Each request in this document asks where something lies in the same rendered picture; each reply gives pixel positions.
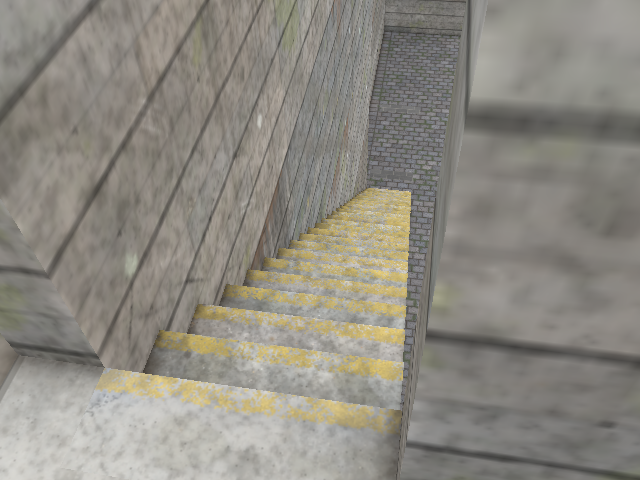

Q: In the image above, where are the stairs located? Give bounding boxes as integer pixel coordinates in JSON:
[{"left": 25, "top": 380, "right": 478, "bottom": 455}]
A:
[{"left": 143, "top": 187, "right": 411, "bottom": 410}]

